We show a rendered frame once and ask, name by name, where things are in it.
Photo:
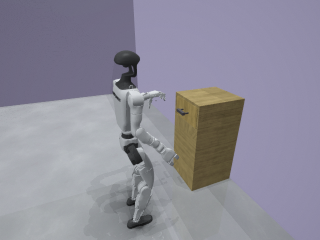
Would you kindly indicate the left robot forearm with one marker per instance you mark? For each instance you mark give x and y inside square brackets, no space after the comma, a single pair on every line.
[145,96]

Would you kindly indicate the drawer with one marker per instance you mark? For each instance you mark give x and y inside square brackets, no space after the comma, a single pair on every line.
[187,107]

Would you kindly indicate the left robot foot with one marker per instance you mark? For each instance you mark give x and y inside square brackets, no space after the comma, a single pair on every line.
[130,201]

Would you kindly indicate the robot left hand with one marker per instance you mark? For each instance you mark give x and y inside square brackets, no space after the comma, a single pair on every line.
[154,94]

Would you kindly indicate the cabinet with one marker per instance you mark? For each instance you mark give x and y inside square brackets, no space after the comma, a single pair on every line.
[206,153]

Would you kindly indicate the handle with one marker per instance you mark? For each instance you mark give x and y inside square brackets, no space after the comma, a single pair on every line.
[181,112]

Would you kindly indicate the right robot forearm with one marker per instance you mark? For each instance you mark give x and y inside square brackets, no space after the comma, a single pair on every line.
[146,138]

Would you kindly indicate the robot right hand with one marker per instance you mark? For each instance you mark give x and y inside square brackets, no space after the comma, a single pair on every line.
[168,155]

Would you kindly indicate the robot right upper arm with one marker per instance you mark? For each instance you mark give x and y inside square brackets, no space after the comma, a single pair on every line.
[136,103]

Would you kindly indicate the right robot shin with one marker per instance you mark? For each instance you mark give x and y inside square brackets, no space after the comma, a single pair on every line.
[141,202]

